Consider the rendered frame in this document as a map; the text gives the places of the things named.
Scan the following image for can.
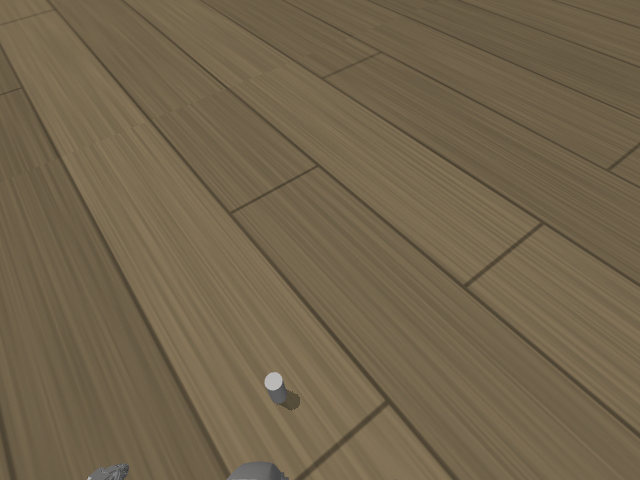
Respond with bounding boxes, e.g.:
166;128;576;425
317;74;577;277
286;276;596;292
264;372;287;404

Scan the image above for left robot hand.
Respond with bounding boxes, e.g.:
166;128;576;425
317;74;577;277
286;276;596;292
87;463;129;480

